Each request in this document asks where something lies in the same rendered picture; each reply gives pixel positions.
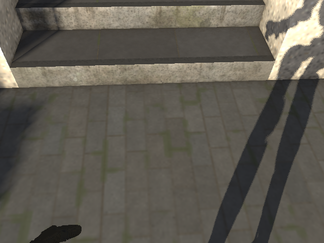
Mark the robot left hand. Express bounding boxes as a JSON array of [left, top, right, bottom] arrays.
[[30, 225, 82, 243]]

